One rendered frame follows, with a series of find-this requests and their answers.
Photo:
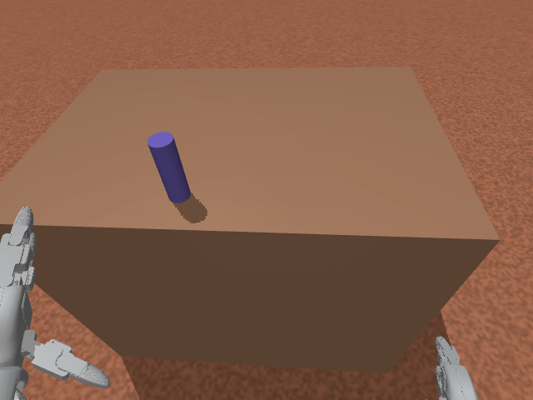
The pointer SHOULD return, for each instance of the left robot arm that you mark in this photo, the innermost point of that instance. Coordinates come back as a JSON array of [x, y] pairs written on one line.
[[13, 380]]

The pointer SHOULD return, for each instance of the can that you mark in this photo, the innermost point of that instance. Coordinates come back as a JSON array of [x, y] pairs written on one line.
[[166, 157]]

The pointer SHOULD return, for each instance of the right robot hand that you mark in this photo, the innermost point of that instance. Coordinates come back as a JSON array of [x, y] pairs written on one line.
[[454, 381]]

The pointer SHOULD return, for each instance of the left robot hand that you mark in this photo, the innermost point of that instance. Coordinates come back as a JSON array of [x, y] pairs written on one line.
[[17, 276]]

